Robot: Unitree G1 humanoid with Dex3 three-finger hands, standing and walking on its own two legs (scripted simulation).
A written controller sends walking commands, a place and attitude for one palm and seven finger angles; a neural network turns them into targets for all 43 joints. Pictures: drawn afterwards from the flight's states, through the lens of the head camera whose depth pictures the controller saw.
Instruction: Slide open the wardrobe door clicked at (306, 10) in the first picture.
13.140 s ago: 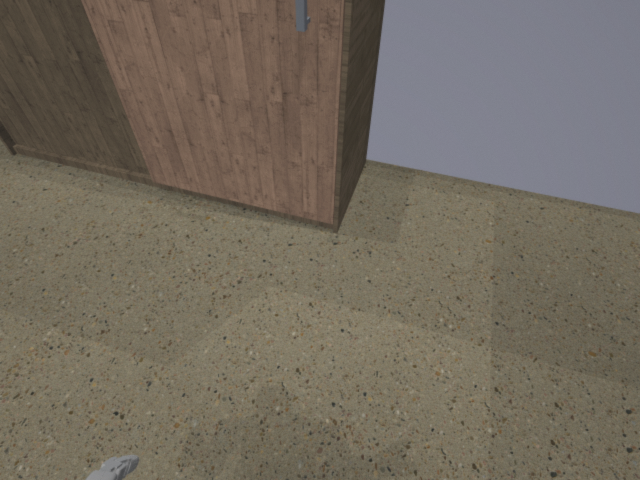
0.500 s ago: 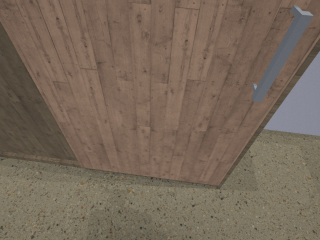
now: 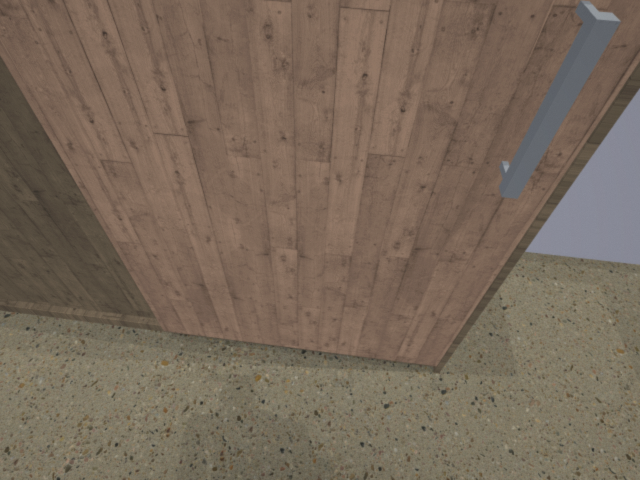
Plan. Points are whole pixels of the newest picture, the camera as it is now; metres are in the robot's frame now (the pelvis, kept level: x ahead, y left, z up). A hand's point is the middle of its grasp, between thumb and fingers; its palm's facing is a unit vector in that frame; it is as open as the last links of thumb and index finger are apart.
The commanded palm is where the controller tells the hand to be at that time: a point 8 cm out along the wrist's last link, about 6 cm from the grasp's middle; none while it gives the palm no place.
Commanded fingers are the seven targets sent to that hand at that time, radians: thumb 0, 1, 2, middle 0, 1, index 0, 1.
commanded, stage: shuffle to correct the standing spot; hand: right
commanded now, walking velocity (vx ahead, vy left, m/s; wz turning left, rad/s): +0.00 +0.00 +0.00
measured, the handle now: (542, 111) +0.54 -0.26 +0.20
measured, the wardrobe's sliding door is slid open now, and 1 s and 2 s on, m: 0.00 0.00 0.00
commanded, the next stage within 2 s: come to a stop and stand still in 0.48 s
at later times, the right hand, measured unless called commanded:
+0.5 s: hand out of the picture +0.04 -0.23 -0.18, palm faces +0.09 +0.98 -0.19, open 7.4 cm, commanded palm none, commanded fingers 0.00 -0.90 -0.90 0.20 0.30 0.20 0.30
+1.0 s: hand out of the picture +0.15 -0.24 -0.17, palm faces +0.13 +0.97 -0.23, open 7.3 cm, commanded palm none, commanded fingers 0.00 -0.90 -0.90 0.20 0.30 0.20 0.30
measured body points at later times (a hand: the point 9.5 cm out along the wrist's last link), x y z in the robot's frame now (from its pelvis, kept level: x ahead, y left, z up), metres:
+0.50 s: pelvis +0.04 -0.04 +0.00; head +0.07 -0.05 +0.45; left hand +0.02 +0.18 -0.15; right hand +0.04 -0.28 -0.16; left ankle +0.03 +0.07 -0.66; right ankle -0.02 -0.12 -0.74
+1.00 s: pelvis +0.09 -0.04 -0.01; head +0.13 -0.05 +0.44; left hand +0.17 +0.18 -0.16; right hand +0.14 -0.29 -0.15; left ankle +0.14 +0.04 -0.74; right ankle +0.07 -0.18 -0.71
